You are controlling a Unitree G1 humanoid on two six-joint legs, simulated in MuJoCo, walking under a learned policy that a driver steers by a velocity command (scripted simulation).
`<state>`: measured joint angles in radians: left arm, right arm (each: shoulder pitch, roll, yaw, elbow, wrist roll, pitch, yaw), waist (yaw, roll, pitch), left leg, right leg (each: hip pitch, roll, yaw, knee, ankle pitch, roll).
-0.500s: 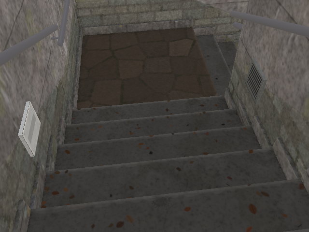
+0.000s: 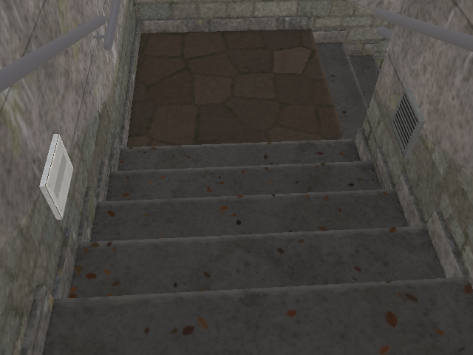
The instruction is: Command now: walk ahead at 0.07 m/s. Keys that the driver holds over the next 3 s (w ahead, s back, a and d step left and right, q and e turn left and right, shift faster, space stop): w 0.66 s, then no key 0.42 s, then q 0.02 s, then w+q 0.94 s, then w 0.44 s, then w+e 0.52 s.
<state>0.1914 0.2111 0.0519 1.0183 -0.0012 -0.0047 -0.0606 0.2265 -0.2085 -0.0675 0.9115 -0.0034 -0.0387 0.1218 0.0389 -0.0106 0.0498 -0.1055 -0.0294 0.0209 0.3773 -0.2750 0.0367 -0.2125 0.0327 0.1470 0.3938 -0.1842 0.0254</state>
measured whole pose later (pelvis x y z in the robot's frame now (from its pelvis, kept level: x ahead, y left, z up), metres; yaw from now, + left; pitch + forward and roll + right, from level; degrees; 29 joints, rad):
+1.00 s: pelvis +0.41 -0.05 -0.21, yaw +0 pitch +3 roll +4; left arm 0.11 0.21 -0.02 0.87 0.10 -0.06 -0.07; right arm 0.52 -0.12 0.05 1.04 -0.07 -0.12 -0.02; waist -0.12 -0.06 -0.02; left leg -0.33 -0.09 0.07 0.85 -0.56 0.05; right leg -0.72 -0.14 0.06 0.65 0.41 0.02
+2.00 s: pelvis +0.77 +0.01 -0.33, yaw +27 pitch +3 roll +1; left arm 0.06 0.23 0.03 0.84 0.10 -0.12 -0.03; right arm 0.49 -0.17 -0.03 0.99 -0.08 -0.12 0.04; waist -0.08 -0.02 -0.09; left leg -0.28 -0.08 -0.03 0.73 -0.50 0.08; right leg -0.71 -0.08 0.03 1.00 0.05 -0.07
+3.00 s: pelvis +1.28 +0.21 -0.60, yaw +21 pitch -1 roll +2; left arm 0.13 0.25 0.05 0.84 0.09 -0.11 -0.03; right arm 0.46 -0.24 0.02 1.03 -0.10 -0.08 0.08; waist -0.07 0.00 0.03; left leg -0.34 0.16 0.09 1.55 -0.76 -0.02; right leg -0.27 -0.01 -0.09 0.51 -0.19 -0.08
